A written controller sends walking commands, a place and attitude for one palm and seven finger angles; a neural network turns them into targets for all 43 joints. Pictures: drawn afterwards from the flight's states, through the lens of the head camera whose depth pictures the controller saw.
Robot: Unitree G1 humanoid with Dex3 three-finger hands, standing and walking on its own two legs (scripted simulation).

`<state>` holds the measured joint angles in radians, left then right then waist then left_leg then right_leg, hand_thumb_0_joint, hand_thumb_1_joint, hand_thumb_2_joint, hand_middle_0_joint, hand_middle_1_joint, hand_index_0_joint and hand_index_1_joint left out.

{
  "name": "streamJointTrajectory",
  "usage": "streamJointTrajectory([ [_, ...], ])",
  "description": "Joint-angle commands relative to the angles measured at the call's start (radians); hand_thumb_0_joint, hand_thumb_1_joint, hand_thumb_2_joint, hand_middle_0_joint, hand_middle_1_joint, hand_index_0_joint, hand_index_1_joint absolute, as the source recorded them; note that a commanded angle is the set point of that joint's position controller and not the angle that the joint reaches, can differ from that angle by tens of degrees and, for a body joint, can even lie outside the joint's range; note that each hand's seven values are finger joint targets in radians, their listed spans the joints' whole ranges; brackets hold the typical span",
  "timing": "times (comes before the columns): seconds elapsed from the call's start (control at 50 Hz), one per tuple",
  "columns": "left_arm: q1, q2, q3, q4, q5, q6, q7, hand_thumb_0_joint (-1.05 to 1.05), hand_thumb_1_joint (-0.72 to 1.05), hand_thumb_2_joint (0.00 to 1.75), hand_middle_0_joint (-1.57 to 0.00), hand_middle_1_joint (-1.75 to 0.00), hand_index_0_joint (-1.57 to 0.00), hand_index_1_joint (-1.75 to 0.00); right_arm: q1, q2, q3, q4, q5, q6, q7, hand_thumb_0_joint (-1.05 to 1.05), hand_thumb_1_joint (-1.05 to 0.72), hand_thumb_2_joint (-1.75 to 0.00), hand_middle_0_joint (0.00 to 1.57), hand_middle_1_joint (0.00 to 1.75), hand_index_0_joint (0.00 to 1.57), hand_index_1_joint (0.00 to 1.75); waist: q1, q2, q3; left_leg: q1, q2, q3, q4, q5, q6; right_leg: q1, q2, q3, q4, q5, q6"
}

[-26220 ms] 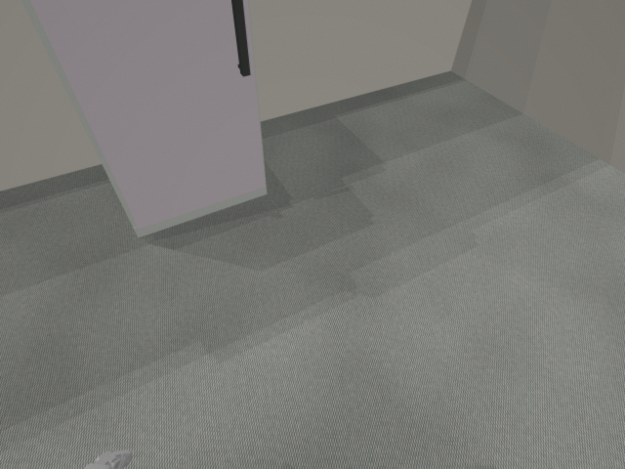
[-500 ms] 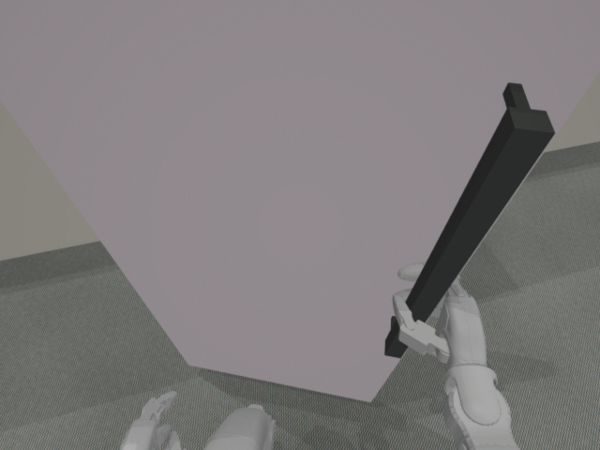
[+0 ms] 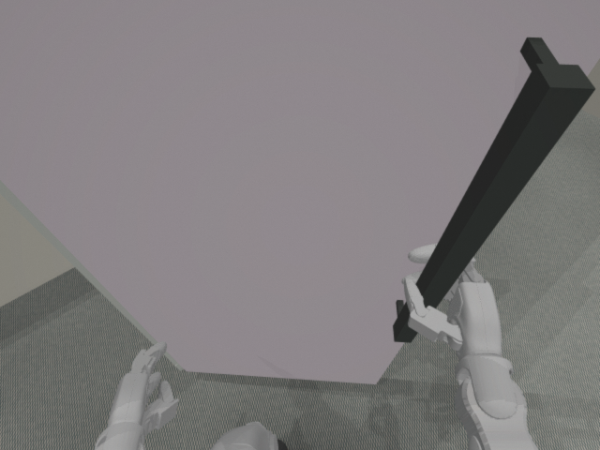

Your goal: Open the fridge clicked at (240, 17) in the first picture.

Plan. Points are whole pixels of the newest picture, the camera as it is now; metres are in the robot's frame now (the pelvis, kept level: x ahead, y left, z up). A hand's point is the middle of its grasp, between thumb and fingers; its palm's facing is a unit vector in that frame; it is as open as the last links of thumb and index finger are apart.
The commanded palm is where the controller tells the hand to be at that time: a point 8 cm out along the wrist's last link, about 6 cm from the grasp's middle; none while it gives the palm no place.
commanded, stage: walk backward, drawing the door open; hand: right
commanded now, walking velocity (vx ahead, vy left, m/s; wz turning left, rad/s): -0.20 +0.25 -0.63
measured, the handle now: (443, 246) +0.33 -0.13 +0.12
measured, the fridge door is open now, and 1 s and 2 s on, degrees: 42 71 68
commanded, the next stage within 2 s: stop walking and hold the door back in 0.84 s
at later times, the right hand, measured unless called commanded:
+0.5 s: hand (394, 409) +0.17 -0.07 +0.06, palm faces +0.44 +0.87 -0.22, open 6.1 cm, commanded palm +0.12 -0.11 +0.06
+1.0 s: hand out of the picture +0.06 -0.01 +0.06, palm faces +0.70 +0.68 -0.20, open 6.0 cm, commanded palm +0.01 -0.05 +0.06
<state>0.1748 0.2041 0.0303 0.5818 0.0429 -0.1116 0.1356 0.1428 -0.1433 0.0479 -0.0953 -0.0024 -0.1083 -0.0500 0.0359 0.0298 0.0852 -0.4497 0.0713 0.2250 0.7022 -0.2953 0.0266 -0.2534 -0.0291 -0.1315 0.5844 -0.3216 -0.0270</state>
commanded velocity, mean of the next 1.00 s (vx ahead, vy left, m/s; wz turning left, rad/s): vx -0.19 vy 0.14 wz -0.52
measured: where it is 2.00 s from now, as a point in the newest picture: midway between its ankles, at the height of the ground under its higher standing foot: outside the picture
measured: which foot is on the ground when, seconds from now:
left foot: up 0.00-0.28, down 0.30-0.62, up 0.64-0.96, down 0.98-1.00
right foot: down 0.00-0.30, up 0.32-0.60, down 0.62-0.98, up 1.00-1.00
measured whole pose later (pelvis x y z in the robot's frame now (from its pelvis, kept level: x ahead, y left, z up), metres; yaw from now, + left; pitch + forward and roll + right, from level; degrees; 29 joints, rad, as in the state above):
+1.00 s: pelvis -0.06 +0.30 +0.01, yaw -33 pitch +1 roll +1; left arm 0.20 0.14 -0.05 0.63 0.01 -0.10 0.08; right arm 0.17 -0.22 -0.09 -0.03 0.08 -0.10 -0.10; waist -0.02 -0.05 0.08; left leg -0.22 0.00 0.02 0.47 -0.24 -0.05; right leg -0.38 -0.08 0.12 0.55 -0.22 0.07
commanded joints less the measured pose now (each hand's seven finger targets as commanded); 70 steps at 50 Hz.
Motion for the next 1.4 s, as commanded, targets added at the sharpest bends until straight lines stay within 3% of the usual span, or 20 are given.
streamJointTrajectory([
  [0.0, -0.043, 0.116, 0.023, -0.116, 0.022, -0.032, -0.017, 0.00, 0.90, 0.90, -0.20, -0.30, -0.20, -0.30, -0.135, -0.115, -0.060, -0.284, -0.050, -0.116, 0.004, 0.00, -0.90, -0.90, 0.45, 1.40, 0.45, 1.40, 0.004, -0.228, -0.179, -0.282, 0.009, -0.308, 0.444, -0.147, -0.086, 0.260, -0.512, 0.705, -0.316, 0.568, -0.182],
  [0.1, -0.001, 0.126, 0.033, -0.084, -0.019, -0.037, -0.040, 0.00, 0.90, 0.90, -0.20, -0.30, -0.20, -0.30, -0.114, -0.042, -0.017, -0.191, -0.026, -0.054, -0.003, 0.00, -0.90, -0.90, 0.45, 1.40, 0.45, 1.40, -0.028, -0.270, -0.185, 0.002, -0.046, -0.199, 0.211, -0.024, -0.092, 0.109, -0.248, 0.247, -0.237, 0.445, -0.055],
  [0.22, -0.011, 0.106, 0.028, -0.078, -0.034, -0.058, -0.044, 0.00, 0.90, 0.90, -0.20, -0.30, -0.20, -0.30, -0.073, -0.115, -0.102, -0.161, -0.003, -0.084, -0.029, 0.00, -0.90, -0.90, 0.45, 1.40, 0.45, 1.40, -0.026, -0.263, -0.223, 0.279, -0.104, -0.119, -0.291, 0.065, -0.113, 0.027, -0.155, 0.276, -0.123, 0.311, -0.033],
  [0.24, -0.006, 0.085, 0.021, -0.076, -0.043, -0.056, -0.047, 0.00, 0.90, 0.90, -0.20, -0.30, -0.20, -0.30, -0.070, -0.157, -0.130, -0.165, -0.004, -0.089, -0.032, 0.00, -0.90, -0.90, 0.45, 1.40, 0.45, 1.40, -0.027, -0.146, -0.237, 0.312, -0.066, -0.135, -0.400, 0.168, -0.107, 0.014, -0.071, 0.209, -0.031, 0.216, 0.012],
  [0.28, -0.084, 0.028, 0.000, -0.091, -0.046, -0.039, -0.047, 0.00, 0.90, 0.90, -0.20, -0.30, -0.20, -0.30, -0.058, -0.270, -0.223, -0.173, 0.002, -0.088, -0.050, 0.00, -0.90, -0.90, 0.45, 1.40, 0.45, 1.40, -0.045, 0.183, -0.242, 0.319, 0.252, -0.373, -0.365, 0.469, 0.040, -0.254, 0.059, 0.102, 0.388, -0.276, 0.068],
  [0.3, -0.045, 0.065, 0.041, -0.075, -0.042, -0.037, -0.038, 0.00, 0.90, 0.90, -0.20, -0.30, -0.20, -0.30, 0.031, -0.240, -0.245, -0.087, 0.026, -0.068, -0.049, 0.00, -0.90, -0.90, 0.45, 1.40, 0.45, 1.40, -0.064, 0.408, -0.312, 0.273, 0.324, -0.457, -0.385, 0.351, 0.116, -0.242, 0.064, 0.164, 0.652, -0.330, 0.060],
  [0.36, -0.119, 0.047, 0.013, -0.054, -0.030, -0.025, -0.027, 0.00, 0.90, 0.90, -0.20, -0.30, -0.20, -0.30, -0.064, -0.204, -0.227, -0.106, 0.013, -0.106, -0.039, 0.00, -0.90, -0.90, 0.45, 1.40, 0.45, 1.40, -0.045, 0.168, -0.243, 0.349, 0.258, -0.252, -0.262, 0.582, 0.162, -0.330, 0.012, 0.121, 0.725, -0.252, 0.095],
  [0.5, -0.067, 0.065, 0.006, -0.117, -0.022, -0.007, -0.009, 0.00, 0.90, 0.90, -0.20, -0.30, -0.20, -0.30, -0.050, -0.172, -0.207, -0.172, 0.019, -0.096, -0.053, 0.00, -0.90, -0.90, 0.45, 1.40, 0.45, 1.40, -0.042, 0.174, -0.259, 0.319, 0.260, -0.205, -0.285, 0.513, 0.153, -0.122, -0.007, 0.042, 0.237, -0.212, 0.058],
  [0.56, -0.028, 0.093, 0.011, -0.134, -0.024, 0.000, -0.006, 0.00, 0.90, 0.90, -0.20, -0.30, -0.20, -0.30, -0.056, -0.169, -0.179, -0.253, 0.032, -0.091, -0.052, 0.00, -0.90, -0.90, 0.45, 1.40, 0.45, 1.40, -0.005, -0.010, -0.294, 0.266, 0.170, -0.131, -0.138, 0.387, 0.079, 0.089, -0.011, 0.028, -0.167, 0.078, 0.057],
  [0.58, -0.023, 0.115, 0.015, -0.155, -0.024, 0.003, -0.006, 0.00, 0.90, 0.90, -0.20, -0.30, -0.20, -0.30, -0.068, -0.168, -0.167, -0.290, 0.031, -0.092, -0.052, 0.00, -0.90, -0.90, 0.45, 1.40, 0.45, 1.40, 0.003, -0.177, -0.292, 0.107, 0.081, -0.087, 0.056, 0.225, -0.007, 0.228, -0.151, 0.227, -0.279, 0.355, -0.002],
  [0.6, -0.045, 0.136, 0.020, -0.170, -0.027, -0.007, -0.016, 0.00, 0.90, 0.90, -0.20, -0.30, -0.20, -0.30, -0.075, -0.171, -0.145, -0.345, 0.032, -0.106, -0.053, 0.00, -0.90, -0.90, 0.45, 1.40, 0.45, 1.40, -0.032, -0.424, -0.286, -0.148, -0.036, -0.118, 0.275, -0.261, -0.086, 0.358, -0.447, 0.606, -0.287, 0.935, -0.155],
  [0.62, -0.041, 0.090, -0.002, -0.127, -0.001, -0.017, -0.029, 0.00, 0.90, 0.90, -0.20, -0.30, -0.20, -0.30, 0.001, -0.172, -0.145, -0.266, -0.005, -0.109, -0.042, 0.00, -0.90, -0.90, 0.45, 1.40, 0.45, 1.40, -0.031, -0.348, -0.274, -0.157, -0.024, -0.256, 0.398, -0.266, -0.074, 0.297, -0.484, 0.692, -0.290, 0.864, -0.183],
  [0.72, -0.013, 0.115, 0.023, -0.084, -0.025, -0.022, -0.051, 0.00, 0.90, 0.90, -0.20, -0.30, -0.20, -0.30, -0.085, -0.131, -0.109, -0.230, -0.003, -0.063, -0.045, 0.00, -0.90, -0.90, 0.45, 1.40, 0.45, 1.40, -0.030, -0.252, -0.238, -0.078, -0.056, -0.214, 0.289, -0.083, -0.086, 0.240, -0.257, 0.310, -0.198, 0.733, -0.097],
  [0.92, -0.042, 0.105, -0.002, -0.086, -0.032, -0.040, -0.049, 0.00, 0.90, 0.90, -0.20, -0.30, -0.20, -0.30, -0.028, -0.185, -0.173, -0.154, 0.037, -0.057, -0.060, 0.00, -0.90, -0.90, 0.45, 1.40, 0.45, 1.40, -0.039, -0.235, -0.249, 0.312, -0.101, -0.176, -0.350, 0.099, -0.095, 0.026, -0.149, 0.361, -0.138, 0.365, -0.049],
  [0.96, -0.071, 0.069, -0.014, -0.083, -0.045, -0.026, -0.039, 0.00, 0.90, 0.90, -0.20, -0.30, -0.20, -0.30, -0.274, -0.327, -0.254, -0.126, 0.017, -0.062, -0.079, 0.00, -0.90, -0.90, 0.45, 1.40, 0.45, 1.40, -0.036, 0.086, -0.247, 0.347, 0.168, -0.396, -0.442, 0.385, -0.013, -0.133, 0.038, 0.124, 0.160, -0.091, 0.054],
  [0.98, -0.109, 0.067, -0.020, -0.073, -0.043, -0.025, -0.024, 0.00, 0.90, 0.90, -0.20, -0.30, -0.20, -0.30, -0.301, -0.332, -0.270, -0.017, 0.032, -0.045, -0.086, 0.00, -0.90, -0.90, 0.45, 1.40, 0.45, 1.40, -0.065, 0.158, -0.235, 0.262, 0.321, -0.552, -0.433, 0.470, 0.071, -0.236, 0.088, 0.162, 0.436, -0.271, 0.057],
  [1.0, -0.046, 0.115, 0.022, -0.035, -0.036, -0.017, -0.020, 0.00, 0.90, 0.90, -0.20, -0.30, -0.20, -0.30, -0.280, -0.368, -0.351, 0.141, 0.040, -0.028, -0.095, 0.00, -0.90, -0.90, 0.45, 1.40, 0.45, 1.40, -0.048, 0.276, -0.264, 0.265, 0.334, -0.600, -0.430, 0.439, 0.029, -0.255, 0.085, 0.241, 0.589, -0.250, 0.059],
  [1.06, -0.079, 0.117, -0.002, 0.004, -0.048, 0.020, -0.013, 0.00, 0.90, 0.90, -0.20, -0.30, -0.20, -0.30, -0.511, -0.387, -0.342, 0.283, 0.035, -0.081, -0.088, 0.00, -0.90, -0.90, 0.45, 1.40, 0.45, 1.40, -0.027, 0.111, -0.272, 0.394, 0.251, -0.361, -0.276, 0.621, 0.020, -0.330, 0.040, 0.213, 0.639, -0.077, 0.077],
  [1.28, -0.034, 0.170, 0.024, -0.020, -0.059, 0.038, -0.033, 0.00, 0.90, 0.90, -0.20, -0.30, -0.20, -0.30, -0.968, -0.329, -0.244, 0.539, 0.051, -0.140, -0.073, 0.00, -0.90, -0.90, 0.45, 1.40, 0.45, 1.40, -0.062, 0.159, -0.251, 0.355, 0.280, -0.454, -0.485, -0.191, 0.089, -0.241, 0.010, 0.098, 0.285, -0.106, 0.041],
  [1.38, 0.054, 0.157, 0.016, 0.014, -0.052, 0.021, -0.021, 0.00, 0.90, 0.90, -0.20, -0.30, -0.20, -0.30, -1.072, -0.290, -0.206, 0.617, 0.033, -0.144, -0.064, 0.00, -0.90, -0.90, 0.45, 1.40, 0.45, 1.40, -0.026, 0.087, -0.338, 0.196, 0.133, -0.304, -0.360, -0.310, 0.042, 0.177, 0.053, -0.035, -0.206, -0.066, 0.004],
])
